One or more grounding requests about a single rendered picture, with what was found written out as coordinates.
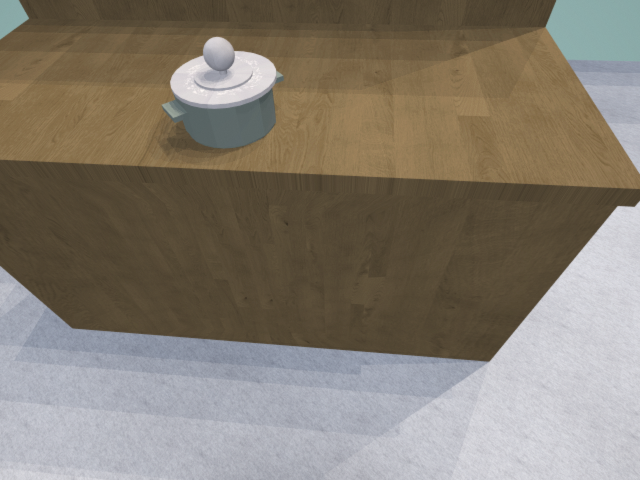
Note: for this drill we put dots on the table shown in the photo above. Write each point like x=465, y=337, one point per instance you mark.
x=434, y=168

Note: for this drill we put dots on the pot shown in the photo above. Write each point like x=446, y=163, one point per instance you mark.
x=226, y=127

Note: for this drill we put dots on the knob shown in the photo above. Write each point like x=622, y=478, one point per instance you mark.
x=218, y=54

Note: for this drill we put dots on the lid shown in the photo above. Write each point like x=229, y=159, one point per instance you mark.
x=250, y=77

